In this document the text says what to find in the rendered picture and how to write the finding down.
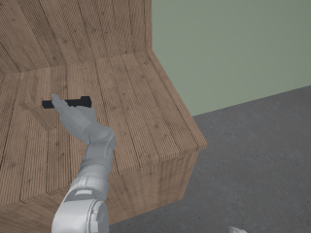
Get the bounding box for counter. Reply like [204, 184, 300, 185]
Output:
[0, 0, 208, 233]

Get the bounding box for robot left upper arm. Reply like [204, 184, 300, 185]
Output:
[52, 199, 110, 233]

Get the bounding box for left robot forearm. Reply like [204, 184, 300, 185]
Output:
[52, 121, 117, 227]

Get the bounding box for robot left hand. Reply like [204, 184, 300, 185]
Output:
[52, 93, 97, 141]

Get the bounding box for tap lever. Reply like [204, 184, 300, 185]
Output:
[42, 96, 92, 109]

